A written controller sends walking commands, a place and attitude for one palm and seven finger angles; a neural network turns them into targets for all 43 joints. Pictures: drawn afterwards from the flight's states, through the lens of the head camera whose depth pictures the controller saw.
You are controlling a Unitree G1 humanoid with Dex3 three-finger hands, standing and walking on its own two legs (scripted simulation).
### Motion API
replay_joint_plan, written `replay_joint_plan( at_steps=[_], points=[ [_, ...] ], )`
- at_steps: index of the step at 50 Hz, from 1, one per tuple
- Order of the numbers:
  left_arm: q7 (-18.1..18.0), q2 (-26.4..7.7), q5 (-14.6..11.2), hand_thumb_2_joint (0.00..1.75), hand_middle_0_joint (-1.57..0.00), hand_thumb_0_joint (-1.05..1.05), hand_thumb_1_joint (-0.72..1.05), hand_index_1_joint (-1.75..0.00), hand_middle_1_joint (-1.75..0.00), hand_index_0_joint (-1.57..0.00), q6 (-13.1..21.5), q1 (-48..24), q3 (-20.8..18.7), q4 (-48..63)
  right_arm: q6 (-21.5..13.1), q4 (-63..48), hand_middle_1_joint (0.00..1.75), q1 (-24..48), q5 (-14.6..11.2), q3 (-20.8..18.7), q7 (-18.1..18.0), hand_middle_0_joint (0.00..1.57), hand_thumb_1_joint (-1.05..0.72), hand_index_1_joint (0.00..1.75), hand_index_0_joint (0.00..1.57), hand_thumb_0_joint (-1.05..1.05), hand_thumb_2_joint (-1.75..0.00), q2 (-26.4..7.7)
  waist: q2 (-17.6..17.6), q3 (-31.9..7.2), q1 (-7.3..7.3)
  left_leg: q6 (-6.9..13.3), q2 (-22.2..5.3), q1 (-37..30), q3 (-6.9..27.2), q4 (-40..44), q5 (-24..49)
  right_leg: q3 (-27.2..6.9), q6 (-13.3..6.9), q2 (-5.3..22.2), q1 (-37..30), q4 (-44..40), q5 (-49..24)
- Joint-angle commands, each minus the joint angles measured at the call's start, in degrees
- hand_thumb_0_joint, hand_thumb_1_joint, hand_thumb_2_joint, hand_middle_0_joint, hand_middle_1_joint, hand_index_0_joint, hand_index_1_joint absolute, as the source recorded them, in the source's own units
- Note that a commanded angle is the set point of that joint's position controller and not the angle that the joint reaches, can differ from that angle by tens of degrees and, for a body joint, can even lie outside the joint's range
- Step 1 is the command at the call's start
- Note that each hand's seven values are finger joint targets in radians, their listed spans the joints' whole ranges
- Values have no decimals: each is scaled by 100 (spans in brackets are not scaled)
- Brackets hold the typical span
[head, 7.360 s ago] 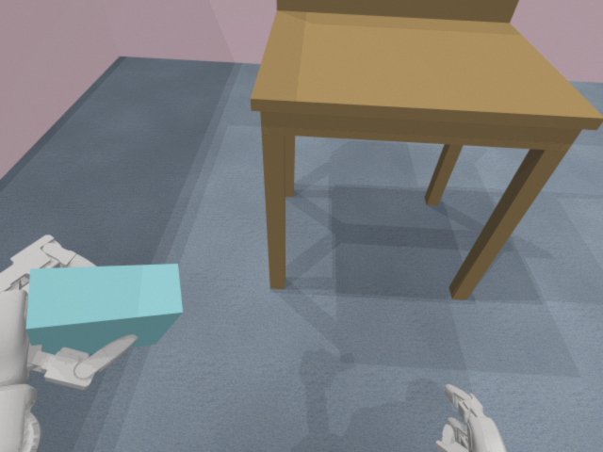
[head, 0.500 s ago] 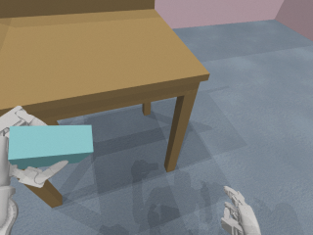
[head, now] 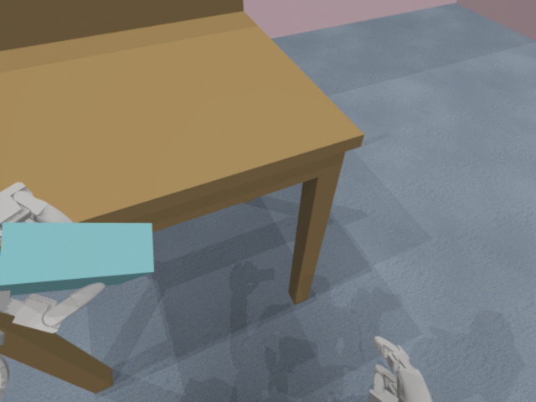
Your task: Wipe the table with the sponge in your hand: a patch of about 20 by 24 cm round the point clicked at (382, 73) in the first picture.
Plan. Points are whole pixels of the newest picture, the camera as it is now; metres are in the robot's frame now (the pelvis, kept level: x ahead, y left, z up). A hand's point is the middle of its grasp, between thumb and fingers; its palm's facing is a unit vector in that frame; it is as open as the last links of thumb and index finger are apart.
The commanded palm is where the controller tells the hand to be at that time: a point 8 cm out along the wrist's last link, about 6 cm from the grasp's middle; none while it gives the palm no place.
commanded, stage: shuffle to correct the standing spot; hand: left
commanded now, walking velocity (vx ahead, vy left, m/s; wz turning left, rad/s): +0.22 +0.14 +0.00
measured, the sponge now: (95, 259) +0.24 +0.20 +0.16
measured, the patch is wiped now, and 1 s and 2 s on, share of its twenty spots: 0.00 0.00 0.00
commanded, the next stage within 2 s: come to a stop and stand still in 0.64 s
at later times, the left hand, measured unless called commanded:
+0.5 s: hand (44, 177) +0.33 +0.29 +0.19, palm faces +0.40 -0.79 -0.46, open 9.5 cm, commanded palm +0.26 +0.33 +0.20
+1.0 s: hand (41, 141) +0.39 +0.32 +0.19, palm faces +0.41 -0.80 -0.43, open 9.5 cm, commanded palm +0.32 +0.36 +0.20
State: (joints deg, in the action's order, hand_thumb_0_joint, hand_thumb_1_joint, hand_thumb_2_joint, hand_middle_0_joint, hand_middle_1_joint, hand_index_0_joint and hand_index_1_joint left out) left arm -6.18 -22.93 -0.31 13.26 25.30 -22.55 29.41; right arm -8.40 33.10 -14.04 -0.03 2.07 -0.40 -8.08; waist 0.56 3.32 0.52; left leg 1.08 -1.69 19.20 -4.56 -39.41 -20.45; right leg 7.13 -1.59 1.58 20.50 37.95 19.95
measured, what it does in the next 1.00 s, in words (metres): walks ahead: left foot, then right foot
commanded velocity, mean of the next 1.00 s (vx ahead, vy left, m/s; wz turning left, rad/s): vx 0.07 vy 0.06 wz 0.00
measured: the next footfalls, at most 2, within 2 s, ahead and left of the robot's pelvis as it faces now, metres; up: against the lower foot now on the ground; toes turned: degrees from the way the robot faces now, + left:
left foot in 0.32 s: +0.17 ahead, +0.19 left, +0.00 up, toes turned +7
right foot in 0.54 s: +0.22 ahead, -0.01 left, +0.00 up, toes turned +1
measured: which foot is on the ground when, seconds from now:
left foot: down 0.00-0.00, up 0.02-0.30, down 0.32-0.54, up 0.56-0.80, down 0.82-1.00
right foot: down 0.00-0.32, up 0.34-0.52, down 0.54-1.00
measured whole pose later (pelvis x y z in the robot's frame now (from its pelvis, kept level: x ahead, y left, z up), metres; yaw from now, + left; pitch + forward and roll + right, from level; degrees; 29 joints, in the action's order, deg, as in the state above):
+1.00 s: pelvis +0.16 +0.08 +0.01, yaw +1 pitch -2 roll +2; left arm -8.6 -23.8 -1.5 10.0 24.7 -23.2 32.0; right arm -7.0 32.0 -8.8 0.0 0.4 -1.4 -8.2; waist 3.6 5.5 0.5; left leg -0.7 -3.2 17.7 -6.7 -32.7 -12.7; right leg 2.9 0.0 0.9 17.6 41.7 24.4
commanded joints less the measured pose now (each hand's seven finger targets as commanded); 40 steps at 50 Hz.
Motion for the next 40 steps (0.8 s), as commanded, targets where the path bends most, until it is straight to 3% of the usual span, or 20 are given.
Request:
replay_joint_plan(
  at_steps=[1, 2, 4, 6, 11, 13, 14, 15, 16, 18, 22, 25, 26, 27, 28, 30, 33, 36, 38, 40],
  points=[
    [-220, -1080, -168, 130, -120, 0, 10, -160, -160, -120, 279, -607, -978, 692, -87, -704, 30, 630, 37, -536, -67, 20, -90, 30, 20, 0, -90, -1080, 1417, -690, -189, -115, -39, 2760, 621, -3172, -572, -4355, -1175, 2503, -1957, -2763, 1800],
    [-199, -1218, -161, 130, -120, 0, 10, -160, -160, -120, 302, -616, -1116, 747, -57, -624, 30, 672, 1, -538, -34, 20, -90, 30, 20, 0, -90, -1076, 821, -598, -157, -135, -123, 2806, 758, -3510, -426, -4252, -1264, 2409, -1839, -2601, 1383],
    [-159, -919, -146, 130, -120, 0, 10, -160, -160, -120, 391, -234, -857, 687, 16, -516, 30, 654, 8, -421, -28, 20, -90, 30, 20, 0, -90, -966, 190, -525, -158, -206, -426, 2763, 787, -3356, 70, -2635, -1069, 2022, -1849, -2036, -862],
    [-187, -842, -99, 130, -120, 0, 10, -160, -160, -120, 471, -243, -741, 760, 59, -531, 30, 673, 9, -408, -33, 20, -90, 30, 20, 0, -90, -945, 470, -622, -133, -223, -527, 2394, 616, -2521, 282, -1620, -836, 1741, -1746, -1775, -2199],
    [-324, -875, -84, 130, -120, 0, 10, -160, -160, -120, 423, -637, -613, 1434, -132, -700, 30, 725, 54, -475, -100, 20, -90, 30, 20, 0, -90, -810, 799, -968, -223, -93, 67, -160, -627, 295, 953, -900, -508, 1315, -1105, -1344, -2181],
    [-334, -896, -86, 130, -120, 0, 10, -160, -160, -120, 426, -653, -617, 1593, -181, -717, 30, 657, 34, -535, -181, 20, -90, 30, 20, 0, -90, -885, 172, -1094, -129, -38, 183, -983, -607, 1028, 1149, -583, -277, 995, -996, -487, -1888],
    [-326, -943, -101, 130, -120, 0, 10, -160, -160, -120, 455, -695, -701, 1620, -185, -753, 30, 580, -10, -604, -196, 20, -90, 30, 20, 0, -90, -981, -353, -1239, -61, 127, -54, -1540, -165, 1161, 1277, -518, -99, 769, -542, 268, -1704],
    [-318, -906, -126, 130, -120, 0, 10, -160, -160, -120, 471, -802, -710, 1709, -159, -786, 30, 581, -53, -683, -190, 20, -90, 30, 20, 0, -90, -1147, -1188, -1390, -33, 534, -858, -2038, 1031, 1284, 1816, -165, 159, 262, 239, 1271, -858],
    [-300, -906, -110, 130, -120, 0, 10, -160, -160, -120, 504, -935, -679, 1647, -144, -825, 30, 562, -83, -719, -151, 20, -90, 30, 20, 0, -90, -1187, -1726, -1379, -67, 984, -1593, -2053, 2222, 1701, 2219, -211, 230, -102, 940, 2311, 1286],
    [-247, -1153, -97, 130, -120, 0, 10, -160, -160, -120, 437, -687, -841, 1390, -145, -751, 30, 597, -20, -660, -191, 20, -90, 30, 20, 0, -90, -991, -1751, -1167, -20, 1444, -1894, -1731, 2713, 1910, 1813, -655, 167, 170, 1502, 3215, 1384],
    [-230, -874, -176, 130, -120, 0, 10, -160, -160, -120, 338, -199, -782, 1704, -185, -740, 30, 645, -93, -590, -121, 20, -90, 30, 20, 0, -90, -998, -1580, -1069, -143, 876, -1204, -711, 796, 1645, 1610, -136, 197, 120, 278, 1195, 597],
    [-292, -857, -140, 130, -120, 0, 10, -160, -160, -120, 200, -192, -744, 1287, -150, -741, 30, 631, -79, -445, -135, 20, -90, 30, 20, 0, -90, -976, -905, -1081, -155, 407, -877, 293, 398, 868, 422, -12, 157, -9, -1389, -1016, -217],
    [-305, -961, -88, 130, -120, 0, 10, -160, -160, -120, 159, -284, -773, 1085, -89, -737, 30, 543, -57, -440, -149, 20, -90, 30, 20, 0, -90, -897, 261, -1094, -134, 143, -356, 935, -80, -372, -170, -1252, -154, 699, -1857, -1746, -78],
    [-339, -1120, -113, 130, -120, 0, 10, -160, -160, -120, 110, -265, -894, 890, -26, -804, 30, 595, -38, -400, -144, 20, -90, 30, 20, 0, -90, -824, 1461, -913, -123, -109, 170, 1925, -250, -1627, -805, -3329, -760, 1906, -2119, -2216, -416],
    [-314, -891, -220, 130, -120, 0, 10, -160, -160, -120, 103, -489, -682, 900, -19, -775, 30, 650, -58, -528, -94, 20, -90, 30, 20, 0, -90, -1020, 1664, -691, -178, -220, 29, 2332, 298, -2572, -843, -3834, -1073, 2353, -2104, -2221, -1136],
    [-306, -924, -171, 130, -120, 0, 10, -160, -160, -120, 204, -489, -725, 863, 27, -596, 30, 713, -38, -365, -75, 20, -90, 30, 20, 0, -90, -915, 534, -535, -139, -277, -321, 2478, 703, -2995, -456, -2840, -1145, 2236, -2064, -1702, -2844],
    [-331, -888, -83, 130, -120, 0, 10, -160, -160, -120, 365, -470, -689, 864, 137, -565, 30, 783, 24, -313, -83, 20, -90, 30, 20, 0, -90, -787, 468, -749, -157, -179, -384, 1593, 383, -1413, -150, -1378, -719, 1740, -1816, -1263, -3668],
    [-374, -842, -95, 130, -120, 0, 10, -160, -160, -120, 363, -677, -582, 1212, 53, -683, 30, 899, 38, -381, -96, 20, -90, 30, 20, 0, -90, -770, 900, -901, -264, -143, -32, 425, -367, 6, 467, -996, -550, 1521, -1590, -1204, -3516],
    [-422, -816, -111, 130, -120, 0, 10, -160, -160, -120, 342, -598, -536, 1459, 3, -695, 30, 868, 34, -424, -148, 20, -90, 30, 20, 0, -90, -773, 457, -1119, -179, -111, 237, -566, -616, 969, 1268, -700, -325, 1272, -1433, -628, -3327],
    [-438, -929, -153, 130, -120, 0, 10, -160, -160, -120, 338, -705, -636, 1859, -23, -818, 30, 773, -33, -538, -190, 20, -90, 30, 20, 0, -90, -955, -429, -1498, -99, 185, -399, -1689, 231, 1268, 2834, -402, 97, 704, -749, 647, -2999]
  ],
)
